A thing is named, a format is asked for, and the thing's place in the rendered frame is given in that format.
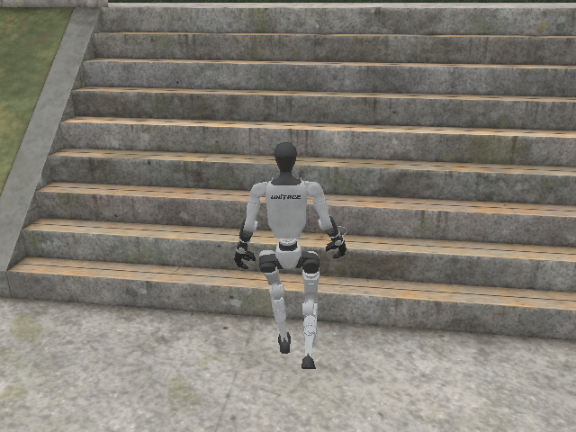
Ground robot right hand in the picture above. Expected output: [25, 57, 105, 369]
[326, 241, 347, 258]

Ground right robot upper arm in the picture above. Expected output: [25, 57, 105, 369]
[305, 181, 333, 230]

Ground robot left hand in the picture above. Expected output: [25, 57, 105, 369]
[234, 251, 256, 269]

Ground robot right forearm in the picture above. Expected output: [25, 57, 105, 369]
[325, 216, 344, 246]

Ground left robot shin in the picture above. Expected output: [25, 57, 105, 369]
[269, 285, 288, 343]

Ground robot left forearm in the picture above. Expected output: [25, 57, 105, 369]
[236, 218, 253, 254]

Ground left robot upper arm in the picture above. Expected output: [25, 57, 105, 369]
[243, 182, 267, 232]

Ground robot right foot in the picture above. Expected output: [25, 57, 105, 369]
[301, 355, 316, 369]

